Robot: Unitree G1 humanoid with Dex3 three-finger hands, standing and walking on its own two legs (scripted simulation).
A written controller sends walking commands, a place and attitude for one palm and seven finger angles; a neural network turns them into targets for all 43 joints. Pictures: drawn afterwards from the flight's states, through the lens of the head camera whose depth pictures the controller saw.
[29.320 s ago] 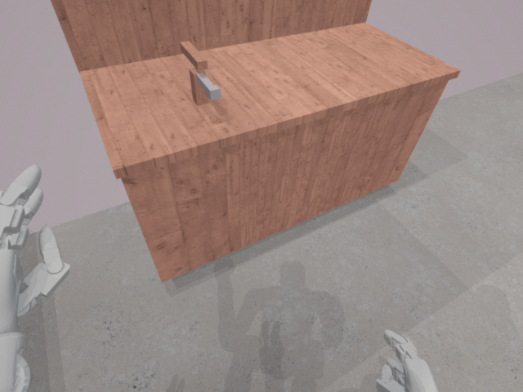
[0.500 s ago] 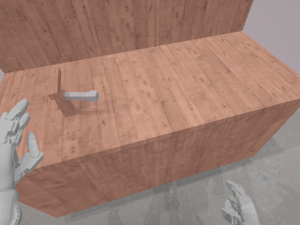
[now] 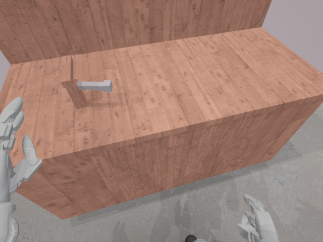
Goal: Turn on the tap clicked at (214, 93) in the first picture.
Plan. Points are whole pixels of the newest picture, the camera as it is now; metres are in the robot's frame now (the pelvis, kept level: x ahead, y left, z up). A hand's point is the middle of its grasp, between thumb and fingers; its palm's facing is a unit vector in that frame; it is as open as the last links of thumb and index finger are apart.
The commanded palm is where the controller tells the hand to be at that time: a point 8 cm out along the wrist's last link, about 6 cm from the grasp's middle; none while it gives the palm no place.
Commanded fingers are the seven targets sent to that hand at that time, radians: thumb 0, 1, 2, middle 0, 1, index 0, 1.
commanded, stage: step back with the hand held close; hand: left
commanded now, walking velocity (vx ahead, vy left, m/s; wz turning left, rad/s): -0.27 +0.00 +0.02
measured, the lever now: (107, 86) +0.55 +0.23 +0.05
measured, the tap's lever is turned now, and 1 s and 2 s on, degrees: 72 72 72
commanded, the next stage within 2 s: stop stepping back and stand still in 1.00 s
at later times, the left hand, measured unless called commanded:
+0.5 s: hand (18, 187) +0.17 +0.24 +0.17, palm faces +0.49 -0.73 -0.47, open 7.4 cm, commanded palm +0.10 +0.28 +0.19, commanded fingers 0.00 0.90 0.90 -0.20 -0.30 -0.20 -0.30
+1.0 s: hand (33, 234) +0.11 +0.19 +0.17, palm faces +0.44 -0.83 -0.35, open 7.4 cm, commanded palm +0.04 +0.23 +0.19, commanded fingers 0.00 0.90 0.90 -0.20 -0.30 -0.20 -0.30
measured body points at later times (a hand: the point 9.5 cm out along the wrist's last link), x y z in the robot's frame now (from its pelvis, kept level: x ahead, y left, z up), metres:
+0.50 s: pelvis -0.03 -0.01 -0.02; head -0.01 -0.01 +0.43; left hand +0.14 +0.28 +0.20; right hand +0.15 -0.24 -0.10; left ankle +0.03 +0.12 -0.73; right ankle +0.13 -0.12 -0.73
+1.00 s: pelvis -0.12 -0.04 +0.01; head -0.07 -0.05 +0.46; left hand +0.08 +0.23 +0.18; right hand +0.09 -0.25 -0.09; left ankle -0.06 +0.09 -0.67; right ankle -0.14 -0.12 -0.73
